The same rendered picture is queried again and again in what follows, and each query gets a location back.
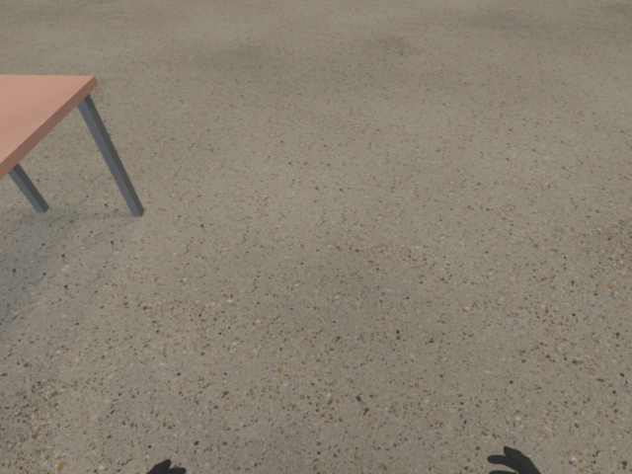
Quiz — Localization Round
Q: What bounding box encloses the right robot hand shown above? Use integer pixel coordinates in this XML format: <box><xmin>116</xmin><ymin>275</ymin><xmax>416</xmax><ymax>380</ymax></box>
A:
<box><xmin>487</xmin><ymin>446</ymin><xmax>541</xmax><ymax>474</ymax></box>

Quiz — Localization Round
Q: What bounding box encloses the table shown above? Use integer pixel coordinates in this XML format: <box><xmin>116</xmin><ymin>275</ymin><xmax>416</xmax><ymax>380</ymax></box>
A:
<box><xmin>0</xmin><ymin>74</ymin><xmax>144</xmax><ymax>217</ymax></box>

